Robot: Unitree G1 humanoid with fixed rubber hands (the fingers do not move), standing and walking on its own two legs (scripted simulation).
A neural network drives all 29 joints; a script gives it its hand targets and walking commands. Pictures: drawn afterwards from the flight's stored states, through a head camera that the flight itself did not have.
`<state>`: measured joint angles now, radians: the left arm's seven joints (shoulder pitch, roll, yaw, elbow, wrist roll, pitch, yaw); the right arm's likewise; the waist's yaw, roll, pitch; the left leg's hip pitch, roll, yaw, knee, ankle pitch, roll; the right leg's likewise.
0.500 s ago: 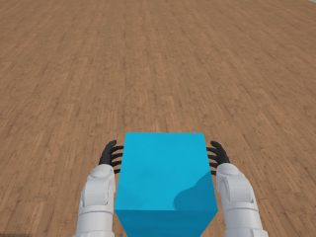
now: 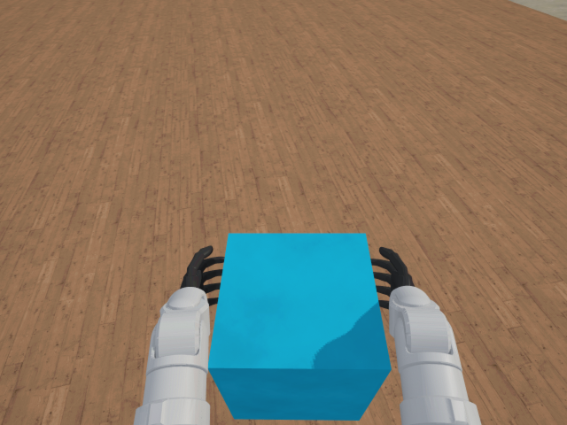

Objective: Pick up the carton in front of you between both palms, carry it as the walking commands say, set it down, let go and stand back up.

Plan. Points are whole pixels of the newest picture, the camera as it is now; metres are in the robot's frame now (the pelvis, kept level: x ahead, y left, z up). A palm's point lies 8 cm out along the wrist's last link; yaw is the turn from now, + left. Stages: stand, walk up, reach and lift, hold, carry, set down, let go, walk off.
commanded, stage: hold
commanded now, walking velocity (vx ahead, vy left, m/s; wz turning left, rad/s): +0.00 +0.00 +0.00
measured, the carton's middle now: (296, 330) +0.29 +0.00 -0.04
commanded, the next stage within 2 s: set down in 0.36 s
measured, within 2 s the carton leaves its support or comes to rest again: neither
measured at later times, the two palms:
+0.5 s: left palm (186, 288) +0.32 +0.17 +0.04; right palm (384, 289) +0.31 -0.13 +0.04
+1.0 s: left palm (209, 328) +0.35 +0.17 -0.15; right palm (360, 324) +0.36 -0.13 -0.16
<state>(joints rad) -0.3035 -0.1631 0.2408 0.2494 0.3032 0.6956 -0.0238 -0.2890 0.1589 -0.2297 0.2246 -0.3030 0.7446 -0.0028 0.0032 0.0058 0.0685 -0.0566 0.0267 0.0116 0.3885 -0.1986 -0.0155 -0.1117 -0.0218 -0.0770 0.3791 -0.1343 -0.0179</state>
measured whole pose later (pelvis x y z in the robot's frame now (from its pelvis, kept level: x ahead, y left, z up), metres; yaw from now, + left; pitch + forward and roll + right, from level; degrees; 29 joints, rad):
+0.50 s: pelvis +0.02 +0.02 +0.00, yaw -1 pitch -8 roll +0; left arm -0.33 -0.17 0.28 0.29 0.32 0.68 -0.03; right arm -0.32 0.17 -0.26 0.28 -0.33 0.72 0.00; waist 0.00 0.00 0.09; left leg -0.03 0.00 0.03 0.40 -0.23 0.01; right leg -0.09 -0.04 -0.04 0.38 -0.15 0.01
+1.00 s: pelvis -0.02 +0.02 -0.07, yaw -3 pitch +25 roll +0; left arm -0.54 -0.16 0.43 0.45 0.26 0.16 0.00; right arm -0.58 0.14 -0.37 0.50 -0.29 0.18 -0.02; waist 0.03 -0.02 0.05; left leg -1.02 -0.01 0.00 0.96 -0.32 0.00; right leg -1.09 -0.01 0.03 0.91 -0.25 0.02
